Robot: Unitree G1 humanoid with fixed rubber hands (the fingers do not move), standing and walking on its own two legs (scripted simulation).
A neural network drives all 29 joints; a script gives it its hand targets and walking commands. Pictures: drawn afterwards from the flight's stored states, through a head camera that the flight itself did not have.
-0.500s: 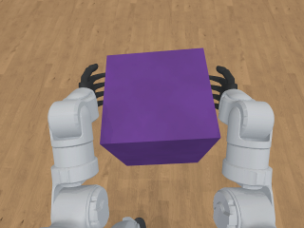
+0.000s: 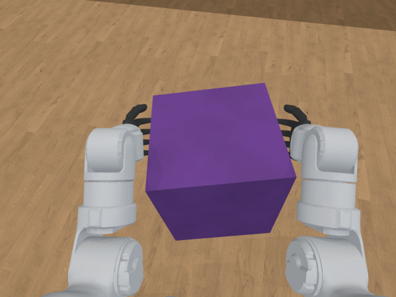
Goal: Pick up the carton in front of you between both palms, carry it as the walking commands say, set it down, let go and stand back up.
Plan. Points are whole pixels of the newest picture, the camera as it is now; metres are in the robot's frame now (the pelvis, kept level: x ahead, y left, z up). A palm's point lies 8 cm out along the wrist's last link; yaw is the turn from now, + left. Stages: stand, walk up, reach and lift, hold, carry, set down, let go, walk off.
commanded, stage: carry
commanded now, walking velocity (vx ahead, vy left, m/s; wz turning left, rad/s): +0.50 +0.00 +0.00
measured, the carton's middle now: (215, 169) +0.38 +0.03 +0.06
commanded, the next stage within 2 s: none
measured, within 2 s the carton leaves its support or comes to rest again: neither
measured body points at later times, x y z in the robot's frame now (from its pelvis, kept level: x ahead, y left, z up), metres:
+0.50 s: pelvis +0.29 +0.05 +0.04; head +0.35 +0.05 +0.49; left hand +0.71 +0.15 +0.19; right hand +0.67 -0.15 +0.19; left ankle +0.29 +0.12 -0.70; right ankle +0.31 -0.07 -0.60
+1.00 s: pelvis +0.60 +0.02 +0.07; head +0.64 +0.02 +0.52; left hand +0.99 +0.20 +0.23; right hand +1.01 -0.10 +0.24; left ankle +0.73 +0.14 -0.62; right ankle +0.53 -0.07 -0.67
